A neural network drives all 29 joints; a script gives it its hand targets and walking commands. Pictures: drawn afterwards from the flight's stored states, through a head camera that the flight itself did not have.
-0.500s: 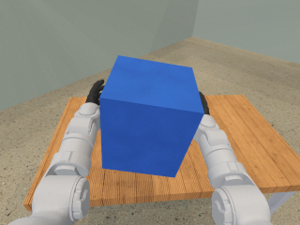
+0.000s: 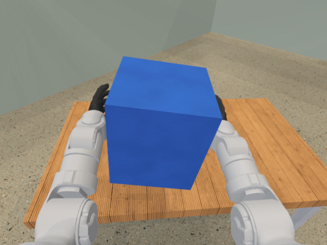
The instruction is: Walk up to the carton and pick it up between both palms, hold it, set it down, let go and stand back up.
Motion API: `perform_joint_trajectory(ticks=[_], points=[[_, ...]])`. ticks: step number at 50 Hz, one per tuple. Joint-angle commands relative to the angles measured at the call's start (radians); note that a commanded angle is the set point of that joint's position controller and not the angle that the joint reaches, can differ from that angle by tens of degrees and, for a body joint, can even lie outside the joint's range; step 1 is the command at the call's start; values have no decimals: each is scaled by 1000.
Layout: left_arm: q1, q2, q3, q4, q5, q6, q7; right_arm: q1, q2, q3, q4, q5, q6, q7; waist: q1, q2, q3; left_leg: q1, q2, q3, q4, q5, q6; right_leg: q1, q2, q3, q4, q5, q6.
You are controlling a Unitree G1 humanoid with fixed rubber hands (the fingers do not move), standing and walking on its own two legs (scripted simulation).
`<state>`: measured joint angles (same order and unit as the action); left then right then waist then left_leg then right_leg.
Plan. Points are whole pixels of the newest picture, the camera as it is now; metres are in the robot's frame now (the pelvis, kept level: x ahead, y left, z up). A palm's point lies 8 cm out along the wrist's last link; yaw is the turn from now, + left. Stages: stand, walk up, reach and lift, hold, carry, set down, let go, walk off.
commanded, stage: reach and lift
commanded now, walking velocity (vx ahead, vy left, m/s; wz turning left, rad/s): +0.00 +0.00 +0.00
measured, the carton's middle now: (158, 125) +0.39 +0.03 +0.15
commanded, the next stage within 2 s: hold in 0.18 s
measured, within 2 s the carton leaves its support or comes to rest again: neither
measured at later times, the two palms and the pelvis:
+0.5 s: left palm (90, 114) +0.36 +0.18 +0.19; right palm (218, 119) +0.38 -0.12 +0.18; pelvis -0.01 +0.00 +0.00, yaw +0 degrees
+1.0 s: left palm (89, 113) +0.36 +0.18 +0.20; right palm (219, 120) +0.37 -0.12 +0.18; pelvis -0.01 +0.00 +0.00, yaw +0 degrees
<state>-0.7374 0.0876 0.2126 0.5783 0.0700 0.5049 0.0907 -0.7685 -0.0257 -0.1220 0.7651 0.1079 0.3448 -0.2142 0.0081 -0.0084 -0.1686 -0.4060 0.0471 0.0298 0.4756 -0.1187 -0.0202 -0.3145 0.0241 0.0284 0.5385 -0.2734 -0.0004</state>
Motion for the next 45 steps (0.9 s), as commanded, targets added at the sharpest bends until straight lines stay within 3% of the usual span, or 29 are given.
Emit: perform_joint_trajectory(ticks=[1, 4, 9, 10, 11, 13, 16, 18, 23, 30, 39, 41, 42, 45], points=[[-786, -762, -371, -301, -109, -26, -134, -1013, 694, 501, -527, 238, -42, 99, 50, -43, -507, 485, -85, -25, -57, 187, 17, 150, 40, -10, -225, 301, 59], [-800, -785, -437, -410, -135, -21, -126, -941, 704, 515, -546, 257, -24, 91, 18, -12, -529, 515, -85, -34, -47, 256, 0, 166, 46, -19, -203, 376, 56], [-810, -739, -424, -410, -123, 1, -139, -882, 696, 474, -472, 231, 8, 92, -3, -15, -446, 494, -87, -31, -72, 149, 2, 119, 35, -14, -228, 254, 59], [-790, -733, -395, -364, -106, 14, -145, -886, 689, 463, -448, 226, 16, 92, 7, -19, -404, 469, -85, -26, -86, 104, 9, 106, 35, -13, -237, 195, 53], [-784, -741, -398, -393, -110, 16, -147, -884, 695, 469, -470, 235, 14, 93, 4, -14, -430, 482, -87, -26, -83, 135, 10, 117, 37, -11, -241, 226, 54], [-790, -723, -366, -329, -89, 30, -155, -899, 670, 436, -425, 213, 24, 94, -4, -17, -368, 453, -91, -24, -101, 71, 14, 96, 34, -15, -258, 144, 52], [-794, -740, -375, -351, -100, 34, -162, -926, 688, 441, -471, 210, 20, 93, 0, -39, -392, 455, -87, -26, -98, 79, 22, 107, 36, -12, -255, 144, 50], [-800, -748, -385, -367, -103, 38, -162, -902, 683, 433, -458, 215, 26, 92, -13, -13, -385, 459, -87, -26, -101, 106, 16, 118, 38, -15, -257, 174, 46], [-840, -756, -407, -411, -120, 38, -158, -934, 716, 453, -509, 231, 24, 94, -13, -12, -431, 458, -94, -23, -93, 111, 15, 128, 34, -15, -247, 197, 52], [-838, -757, -394, -356, -119, 51, -161, -937, 694, 408, -474, 212, 38, 92, -36, -14, -385, 438, -91, -27, -109, 44, 13, 99, 29, -13, -262, 123, 48], [-822, -773, -413, -387, -130, 54, -159, -946, 690, 433, -538, 229, 42, 89, -41, -16, -436, 445, -91, -36, -100, 99, 14, 135, 36, -11, -254, 197, 50], [-844, -762, -398, -354, -126, 57, -159, -955, 683, 411, -502, 213, 50, 88, -46, -22, -386, 428, -94, -32, -114, 40, 15, 107, 31, -12, -273, 130, 50], [-842, -767, -407, -398, -125, 56, -158, -927, 687, 418, -504, 221, 51, 89, -49, -17, -405, 447, -87, -35, -111, 75, 15, 116, 37, -17, -263, 160, 47], [-853, -760, -401, -378, -124, 62, -160, -950, 686, 404, -498, 220, 53, 89, -51, -12, -395, 427, -93, -32, -116, 44, 21, 111, 34, -10, -276, 129, 48]])
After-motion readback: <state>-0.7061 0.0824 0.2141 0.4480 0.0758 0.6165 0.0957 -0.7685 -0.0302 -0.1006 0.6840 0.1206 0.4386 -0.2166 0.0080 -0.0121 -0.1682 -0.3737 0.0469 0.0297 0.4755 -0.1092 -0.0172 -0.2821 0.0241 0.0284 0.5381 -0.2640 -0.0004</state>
